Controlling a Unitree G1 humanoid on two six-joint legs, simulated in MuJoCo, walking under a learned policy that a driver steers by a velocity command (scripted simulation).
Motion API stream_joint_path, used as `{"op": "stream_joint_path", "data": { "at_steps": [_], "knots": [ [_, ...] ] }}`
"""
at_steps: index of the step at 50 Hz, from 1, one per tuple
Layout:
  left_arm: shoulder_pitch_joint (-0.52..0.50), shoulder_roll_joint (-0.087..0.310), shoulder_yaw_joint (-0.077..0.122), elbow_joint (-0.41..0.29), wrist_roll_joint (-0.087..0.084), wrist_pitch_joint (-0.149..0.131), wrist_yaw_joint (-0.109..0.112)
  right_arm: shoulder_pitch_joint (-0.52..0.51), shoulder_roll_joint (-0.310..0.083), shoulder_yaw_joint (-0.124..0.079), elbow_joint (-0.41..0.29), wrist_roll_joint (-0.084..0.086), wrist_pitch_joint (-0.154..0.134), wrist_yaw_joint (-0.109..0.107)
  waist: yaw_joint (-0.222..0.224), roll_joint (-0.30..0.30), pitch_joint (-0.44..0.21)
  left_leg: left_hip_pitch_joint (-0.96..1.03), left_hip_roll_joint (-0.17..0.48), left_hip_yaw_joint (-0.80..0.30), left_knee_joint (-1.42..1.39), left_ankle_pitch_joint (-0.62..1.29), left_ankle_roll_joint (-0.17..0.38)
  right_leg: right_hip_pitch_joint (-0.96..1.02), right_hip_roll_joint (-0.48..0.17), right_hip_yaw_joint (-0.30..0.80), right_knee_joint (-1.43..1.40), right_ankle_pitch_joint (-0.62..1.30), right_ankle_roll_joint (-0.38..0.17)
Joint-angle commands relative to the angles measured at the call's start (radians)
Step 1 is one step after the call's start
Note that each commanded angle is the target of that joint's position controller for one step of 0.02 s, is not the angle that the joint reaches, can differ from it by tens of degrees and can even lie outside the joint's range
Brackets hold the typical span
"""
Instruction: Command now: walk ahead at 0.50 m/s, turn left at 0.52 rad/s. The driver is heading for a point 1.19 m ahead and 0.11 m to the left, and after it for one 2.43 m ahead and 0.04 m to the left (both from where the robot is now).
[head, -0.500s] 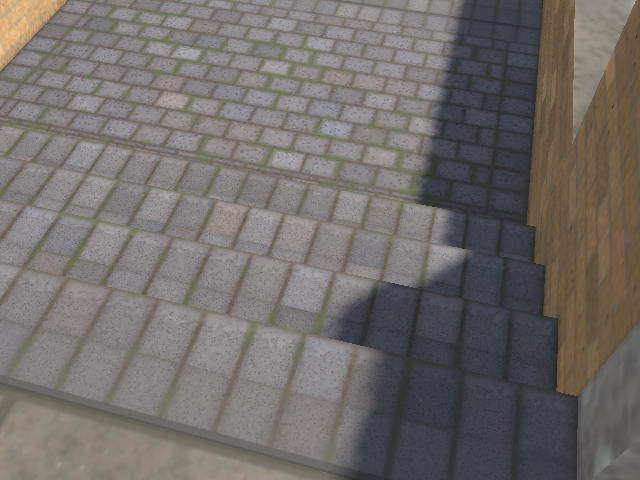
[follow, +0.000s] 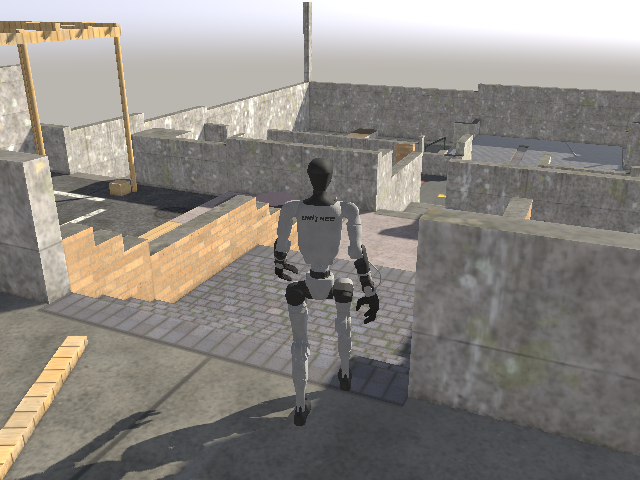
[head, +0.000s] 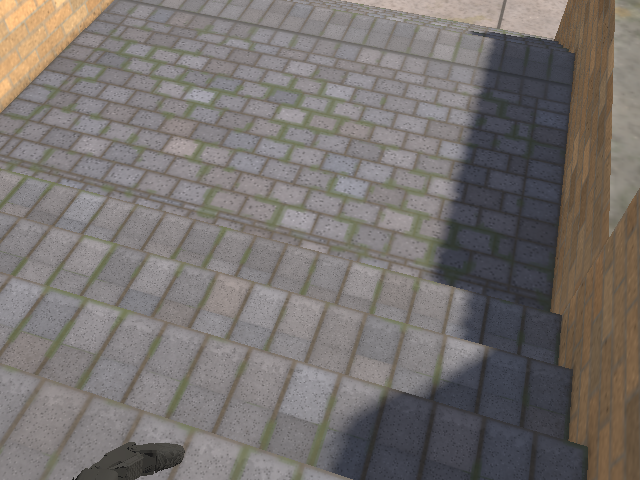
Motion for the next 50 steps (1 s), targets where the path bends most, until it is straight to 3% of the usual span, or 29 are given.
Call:
{"op": "stream_joint_path", "data": {
  "at_steps": [1,2,3,4,5,6,7,8,12,14,19,22,25,27,28,29,30,31,32,33,34,35,37,39,41,43,44,46,50],
  "knots": [
    [0.098,0.132,0.039,-0.044,-0.007,-0.033,0.006,-0.041,-0.197,-0.046,-0.078,-0.002,-0.008,-0.011,0.119,0.117,-0.025,-0.104,0.235,-0.202,0.1,0.607,0.083,0.261,0.062,-0.014,-0.094,-0.068,-0.034],
    [0.233,0.165,0.055,-0.007,-0.002,-0.046,0.015,-0.065,-0.196,-0.047,-0.088,0.002,-0.012,-0.004,0.188,0.063,-0.09,-0.132,0.175,-0.163,0.279,0.601,0.063,0.423,0.057,-0.01,-0.166,-0.054,-0.058],
    [0.39,0.243,0.073,0.005,0.022,-0.057,0.031,-0.057,-0.137,-0.035,-0.127,0.014,-0.019,0.002,0.233,-0.052,-0.239,-0.249,0.103,-0.086,0.564,0.38,0.036,0.649,-0.151,0.187,-0.187,-0.162,-0.107],
    [0.404,0.336,0.089,-0.006,0.035,-0.047,0.036,0.081,-0.045,-0.018,-0.152,0.041,-0.018,-0.003,0.15,-0.262,-0.355,-0.522,-0.036,0.021,0.843,-0.266,0.011,0.854,-0.422,0.617,-0.29,-0.208,-0.214],
    [0.358,0.278,0.086,-0.013,0.016,-0.027,0.035,0.098,-0.131,-0.031,-0.129,0.014,-0.006,-0.009,0.13,-0.195,-0.303,-0.637,0.045,0.022,0.962,-0.222,0.018,0.765,-0.42,0.738,-0.349,-0.405,-0.25],
    [0.28,0.161,0.058,-0.037,0.013,-0.022,0.035,-0.007,-0.163,-0.04,-0.133,-0.002,0.003,-0.002,0.134,-0.036,-0.14,-0.679,0.093,0.026,0.98,-0.104,0.018,0.637,-0.357,0.567,-0.366,-0.464,-0.231],
    [0.238,0.122,0.047,-0.037,0.014,-0.024,0.031,-0.075,-0.14,-0.037,-0.152,-0.003,0.005,0.011,0.128,-0.01,-0.059,-0.66,0.123,0.036,0.936,-0.029,0.009,0.531,-0.298,0.403,-0.385,-0.326,-0.208],
    [0.24,0.109,0.043,-0.03,0.017,-0.03,0.031,-0.086,-0.124,-0.036,-0.159,-0.009,0.014,0.022,0.115,-0.049,-0.038,-0.631,0.146,0.039,0.901,0.0,0.001,0.482,-0.251,0.289,-0.391,-0.19,-0.181],
    [0.317,0.121,0.051,0.007,-0.006,-0.06,0.026,-0.118,-0.114,-0.037,-0.185,-0.01,0.062,0.045,0.086,-0.067,-0.046,-0.615,0.157,0.063,0.871,0.069,-0.024,0.455,-0.214,0.088,-0.404,0.136,-0.166],
    [0.346,0.117,0.051,0.016,-0.004,-0.062,0.023,-0.186,-0.108,-0.032,-0.208,-0.006,0.071,0.053,0.093,-0.071,-0.036,-0.679,0.164,0.065,0.843,0.127,-0.035,0.483,-0.221,0.032,-0.404,0.228,-0.166],
    [0.398,0.131,0.048,0.031,-0.01,-0.063,0.021,-0.344,-0.078,-0.005,-0.275,-0.006,0.056,0.075,0.115,-0.063,0.023,-0.653,0.155,0.088,0.534,0.313,-0.034,0.439,-0.193,-0.09,-0.429,0.171,-0.162],
    [0.44,0.164,0.055,0.043,-0.012,-0.057,0.022,-0.426,-0.062,0.011,-0.308,-0.012,0.047,0.074,0.139,-0.067,0.032,-0.571,0.138,0.164,0.391,0.261,-0.008,0.457,-0.213,-0.113,-0.436,0.178,-0.177],
    [0.488,0.184,0.058,0.065,-0.011,-0.037,0.026,-0.472,-0.095,0.005,-0.339,-0.016,0.037,0.065,0.146,-0.055,0.056,-0.537,0.124,0.191,0.299,0.155,0.033,0.544,-0.243,-0.112,-0.408,0.27,-0.18],
    [0.479,0.218,0.064,0.083,-0.015,-0.017,0.032,-0.373,-0.094,-0.002,-0.317,-0.025,0.022,0.051,0.097,-0.077,0.006,-0.394,0.078,0.205,0.212,0.076,0.062,0.596,-0.232,-0.15,-0.261,0.556,-0.168],
    [0.483,0.216,0.06,0.083,-0.025,-0.008,0.031,-0.239,-0.107,-0.01,-0.273,-0.027,0.014,0.043,0.035,-0.04,-0.077,-0.219,0.035,0.245,0.14,0.16,0.085,0.582,-0.193,-0.194,-0.086,0.633,-0.144],
    [0.491,0.191,0.05,0.07,-0.021,-0.003,0.031,-0.077,-0.165,-0.03,-0.22,-0.044,0.009,0.028,-0.015,0.01,-0.205,0.048,0.125,0.132,0.159,0.151,0.13,0.438,-0.167,-0.209,0.151,0.464,-0.121],
    [0.536,0.087,0.023,0.002,-0.03,-0.004,0.015,0.006,-0.273,-0.053,-0.221,-0.041,0.006,0.011,-0.011,0.227,-0.36,0.376,0.441,-0.304,0.119,0.115,0.25,0.077,-0.02,-0.211,0.513,-0.193,-0.069],
    [0.482,0.154,0.046,-0.011,-0.006,0.004,0.015,0.01,-0.279,-0.054,-0.209,0.016,0.018,0.01,-0.014,0.205,-0.362,0.328,0.515,-0.514,-0.01,0.185,0.288,-0.063,0.063,-0.052,0.633,-0.476,-0.057],
    [0.403,0.175,0.057,-0.025,-0.005,0.007,0.016,-0.06,-0.24,-0.042,-0.2,0.027,0.019,0.006,0.01,0.118,-0.185,0.206,0.466,-0.341,-0.015,0.274,0.259,-0.12,0.011,0.01,0.638,-0.405,-0.062],
    [0.388,0.159,0.052,-0.024,-0.016,0.002,0.014,-0.123,-0.177,-0.022,-0.198,0.022,0.01,0.008,0.052,0.089,-0.092,0.073,0.415,-0.223,-0.033,0.373,0.218,-0.083,-0.01,0.021,0.569,-0.342,-0.066],
    [0.393,0.142,0.048,-0.009,-0.011,0.008,0.009,-0.168,-0.137,-0.01,-0.197,0.016,0.005,0.008,0.095,0.082,-0.043,-0.018,0.357,-0.13,-0.065,0.414,0.165,-0.034,-0.039,0.024,0.477,-0.315,-0.063],
    [0.424,0.135,0.047,0.004,0.006,0.024,0.006,-0.196,-0.115,-0.004,-0.193,0.016,-0.001,0.007,0.129,0.102,-0.03,-0.087,0.325,-0.082,-0.09,0.421,0.139,0.032,-0.048,0.026,0.426,-0.3,-0.053],
    [0.459,0.124,0.045,0.025,0.022,0.052,-0.001,-0.18,-0.13,-0.008,-0.187,0.012,-0.016,0.006,0.142,0.087,-0.059,-0.129,0.311,-0.043,-0.113,0.531,0.153,0.11,-0.014,-0.01,0.429,-0.28,-0.032],
    [0.434,0.112,0.041,0.029,0.01,0.066,-0.005,-0.16,-0.159,-0.018,-0.17,0.004,-0.028,0.006,0.143,0.082,-0.047,-0.177,0.296,0.032,-0.138,0.475,0.156,0.106,0.01,-0.018,0.423,-0.172,-0.026],
    [0.357,0.143,0.057,0.01,0.007,0.07,0.0,-0.117,-0.177,-0.026,-0.142,-0.002,-0.046,0.009,0.133,0.067,0.013,-0.153,0.308,0.034,-0.134,0.448,0.133,-0.001,0.015,0.052,0.385,-0.012,-0.045],
    [0.316,0.161,0.069,-0.002,0.015,0.07,0.001,-0.075,-0.17,-0.029,-0.103,0.016,-0.063,0.002,0.131,0.104,0.037,-0.067,0.332,0.032,-0.089,0.425,0.101,-0.102,0.007,0.136,0.317,0.088,-0.069],
    [0.307,0.158,0.071,-0.011,0.007,0.067,-0.005,-0.091,-0.163,-0.026,-0.104,0.022,-0.069,-0.002,0.145,0.086,0.038,-0.119,0.294,0.088,-0.092,0.368,0.084,-0.063,0.023,0.111,0.209,0.18,-0.07],
    [0.28,0.158,0.073,-0.013,0.015,0.066,-0.013,-0.106,-0.147,-0.021,-0.09,0.014,-0.079,-0.012,0.144,0.107,0.029,-0.144,0.299,0.112,-0.011,0.283,0.083,-0.031,0.017,0.115,0.155,0.357,-0.075],
    [0.215,0.122,0.063,-0.05,0.029,0.073,-0.026,-0.072,-0.132,-0.002,-0.085,-0.009,-0.073,-0.031,0.101,0.062,0.034,-0.179,0.32,0.118,0.17,0.173,0.079,-0.045,0.02,0.097,0.12,0.482,-0.082]
  ]
}}
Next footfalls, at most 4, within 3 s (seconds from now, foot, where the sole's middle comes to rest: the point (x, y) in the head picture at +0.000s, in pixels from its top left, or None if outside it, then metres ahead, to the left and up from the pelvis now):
0.06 right None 0.20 -0.12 -0.77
0.58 left None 0.38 0.14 -0.77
1.24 right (290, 400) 0.71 0.02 -0.93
1.70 left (201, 352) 0.86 0.24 -0.93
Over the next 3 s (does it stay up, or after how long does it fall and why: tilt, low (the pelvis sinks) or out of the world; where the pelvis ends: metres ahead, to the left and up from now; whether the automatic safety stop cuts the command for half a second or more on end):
stays up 1.22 0.16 -0.48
